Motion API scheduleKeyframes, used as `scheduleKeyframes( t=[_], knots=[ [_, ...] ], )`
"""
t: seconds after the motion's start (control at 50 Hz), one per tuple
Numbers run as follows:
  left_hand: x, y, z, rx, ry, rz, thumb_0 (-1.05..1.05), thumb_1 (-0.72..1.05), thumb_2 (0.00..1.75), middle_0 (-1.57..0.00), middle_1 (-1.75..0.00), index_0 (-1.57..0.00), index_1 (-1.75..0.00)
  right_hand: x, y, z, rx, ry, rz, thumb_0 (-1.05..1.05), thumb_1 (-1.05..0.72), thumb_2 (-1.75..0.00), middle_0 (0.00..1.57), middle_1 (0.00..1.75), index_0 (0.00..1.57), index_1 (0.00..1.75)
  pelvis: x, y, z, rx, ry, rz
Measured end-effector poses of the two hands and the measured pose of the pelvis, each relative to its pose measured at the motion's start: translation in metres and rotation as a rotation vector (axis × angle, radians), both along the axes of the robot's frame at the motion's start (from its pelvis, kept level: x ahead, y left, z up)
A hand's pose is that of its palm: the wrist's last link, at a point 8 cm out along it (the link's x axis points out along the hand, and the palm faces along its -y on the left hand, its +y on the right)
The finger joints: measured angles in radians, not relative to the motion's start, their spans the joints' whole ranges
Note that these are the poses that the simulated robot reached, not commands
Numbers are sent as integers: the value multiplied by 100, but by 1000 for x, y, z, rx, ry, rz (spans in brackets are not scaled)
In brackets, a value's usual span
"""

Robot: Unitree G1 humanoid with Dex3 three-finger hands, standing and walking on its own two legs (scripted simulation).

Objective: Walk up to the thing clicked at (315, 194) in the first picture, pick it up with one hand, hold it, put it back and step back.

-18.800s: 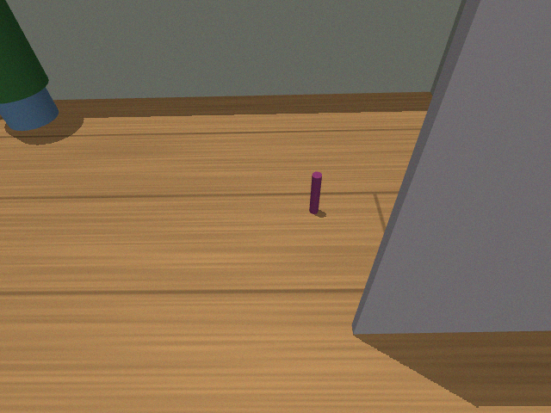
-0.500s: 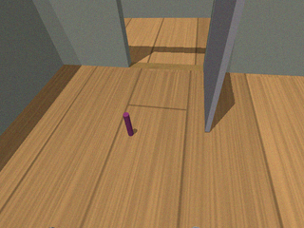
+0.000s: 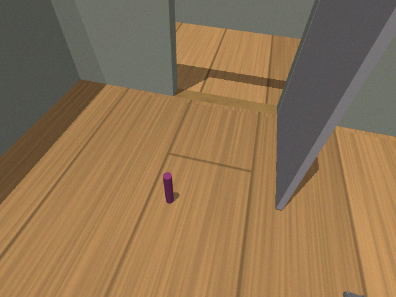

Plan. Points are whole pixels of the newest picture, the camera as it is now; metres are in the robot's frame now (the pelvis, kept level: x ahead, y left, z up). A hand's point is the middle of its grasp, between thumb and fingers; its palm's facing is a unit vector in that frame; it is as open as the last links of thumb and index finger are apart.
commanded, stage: walk up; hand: left
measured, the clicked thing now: (168, 188) +0.74 +0.17 -0.64
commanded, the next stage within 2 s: none
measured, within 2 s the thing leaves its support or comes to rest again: neither
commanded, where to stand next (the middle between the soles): +0.43 -0.01 m, yaw -1 degrees
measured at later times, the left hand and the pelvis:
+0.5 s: hand (101, 247) +0.26 +0.25 -0.11, palm faces -0.04 -0.91 -0.41, open 7.4 cm; pelvis +0.18 -0.02 +0.01, yaw -1 degrees
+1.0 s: hand (105, 192) +0.42 +0.29 -0.14, palm faces -0.09 -0.93 -0.36, open 7.4 cm; pelvis +0.33 +0.02 +0.01, yaw -2 degrees
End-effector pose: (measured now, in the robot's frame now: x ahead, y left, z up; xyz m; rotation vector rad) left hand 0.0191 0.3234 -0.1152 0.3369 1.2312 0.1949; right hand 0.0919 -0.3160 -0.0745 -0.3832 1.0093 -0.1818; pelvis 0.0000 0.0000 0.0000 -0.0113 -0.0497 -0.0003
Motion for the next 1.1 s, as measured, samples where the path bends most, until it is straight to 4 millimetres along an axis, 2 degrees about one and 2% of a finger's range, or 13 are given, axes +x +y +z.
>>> scheduleKeyframes(
  t=[0.08, 0.16, 0.26, 0.34, 0.44, 0.54, 0.64, 0.72, 0.78, 0.86, 0.92, 1.0, 1.1],
  knots=[
    [53, -1, 9, -17, -43, -39, 1, 91, 90, -21, -30, -20, -30, 8, 4, 6, 2, 30, -28, 1, -90, -89, 21, 30, 20, 30, 29, 2, 10, 12, 0, -13],
    [102, -5, 20, -18, -66, -79, 1, 91, 90, -21, -30, -20, -30, 13, 1, 3, 14, 72, -56, 1, -90, -89, 21, 30, 20, 30, 58, 1, 13, 17, -1, -24],
    [163, -17, 30, 6, -102, -111, 1, 91, 90, -21, -30, -20, -30, 25, -13, -15, 44, 131, -94, 1, -90, -89, 21, 30, 21, 30, 98, -10, 9, 25, 3, -29],
    [205, -27, 30, 53, -159, -112, 1, 91, 90, -21, -30, -20, -30, 51, -28, -40, 57, 169, -103, 1, -90, -89, 21, 30, 20, 30, 132, -25, -5, 9, 1, -28],
    [224, -35, 41, 54, -176, -78, 0, 91, 90, -21, -30, -20, -30, 101, -26, -41, 73, 176, -71, 1, -90, -89, 20, 30, 20, 30, 162, -26, 2, 5, -4, -23],
    [231, -27, 42, 50, -130, -56, 0, 90, 90, -21, -30, -20, -30, 154, -18, -30, 77, 142, -27, 1, -91, -89, 20, 30, 20, 30, 193, -20, 9, 1, 2, -17],
    [241, -3, 26, 33, -79, -22, 0, 90, 90, -21, -30, -20, -30, 203, -6, -19, 41, 121, -4, 1, -90, -89, 20, 30, 20, 30, 230, -3, 5, -13, 5, -10],
    [263, 21, 2, 25, -29, -13, 1, 90, 90, -21, -30, -20, -30, 235, 5, -16, -14, 71, -16, 1, -90, -89, 21, 30, 20, 30, 262, 17, -9, 8, 3, -15],
    [291, 25, -3, 15, -2, -31, 1, 91, 90, -21, -30, -20, -30, 244, 13, -8, -21, 53, -52, 1, -90, -89, 21, 30, 20, 30, 280, 24, -6, 3, 0, -23],
    [334, 24, 2, -7, -27, -64, 1, 91, 90, -21, -30, -20, -30, 248, 21, 2, -26, 85, -78, 1, -90, -89, 21, 30, 20, 30, 302, 27, 4, 9, -3, -31],
    [363, 21, 7, -11, -42, -78, 1, 91, 90, -21, -30, -20, -30, 250, 22, 2, -30, 121, -94, 1, -90, -89, 21, 30, 20, 30, 317, 27, 8, 10, -4, -36],
    [397, 12, 9, 0, -63, -82, 1, 91, 90, -21, -30, -20, -30, 257, 20, -10, -18, 168, -107, 1, -90, -89, 21, 30, 20, 30, 332, 22, 6, 9, -3, -31],
    [428, -5, 3, 24, -91, -79, 0, 91, 90, -21, -30, -20, -30, 281, 12, -40, 20, 186, -124, 1, -90, -89, 21, 30, 20, 30, 346, 9, -8, 8, -4, -35]
  ],
)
